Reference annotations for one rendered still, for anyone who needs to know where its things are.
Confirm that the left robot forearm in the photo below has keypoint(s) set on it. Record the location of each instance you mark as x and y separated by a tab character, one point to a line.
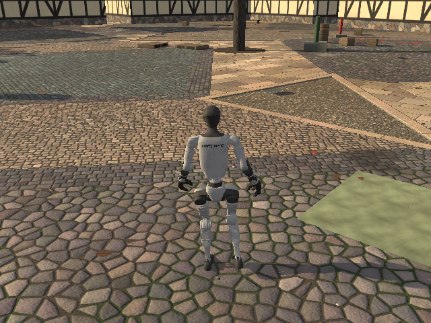
183	174

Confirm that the left robot shin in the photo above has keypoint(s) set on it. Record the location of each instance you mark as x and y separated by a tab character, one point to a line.
206	241

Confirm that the robot left upper arm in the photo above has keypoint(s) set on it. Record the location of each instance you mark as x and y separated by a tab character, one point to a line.
189	152

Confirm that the robot right hand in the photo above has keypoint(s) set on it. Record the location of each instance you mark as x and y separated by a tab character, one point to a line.
253	187

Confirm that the right robot forearm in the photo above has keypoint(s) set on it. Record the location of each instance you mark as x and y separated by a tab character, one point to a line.
250	174

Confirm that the humanoid robot head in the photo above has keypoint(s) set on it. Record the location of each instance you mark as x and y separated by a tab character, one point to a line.
212	118

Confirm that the robot right upper arm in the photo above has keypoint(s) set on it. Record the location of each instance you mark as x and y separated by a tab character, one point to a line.
239	151

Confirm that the robot left hand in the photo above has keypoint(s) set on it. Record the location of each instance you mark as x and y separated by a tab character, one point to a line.
180	184

